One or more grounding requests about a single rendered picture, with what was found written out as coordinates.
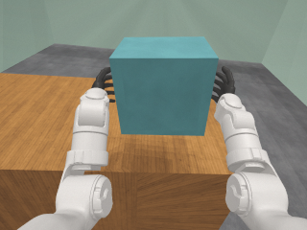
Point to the robot left hand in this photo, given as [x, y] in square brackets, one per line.
[100, 82]

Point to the carton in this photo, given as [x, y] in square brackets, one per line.
[163, 85]

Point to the robot left forearm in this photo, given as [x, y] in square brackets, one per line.
[90, 131]

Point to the right robot upper arm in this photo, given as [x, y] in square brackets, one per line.
[260, 200]

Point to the robot right hand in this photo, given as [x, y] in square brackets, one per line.
[226, 85]

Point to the robot right forearm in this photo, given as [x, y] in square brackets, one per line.
[244, 151]

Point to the pedestal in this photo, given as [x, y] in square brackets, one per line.
[158, 182]

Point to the left robot upper arm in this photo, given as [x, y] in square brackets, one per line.
[82, 200]

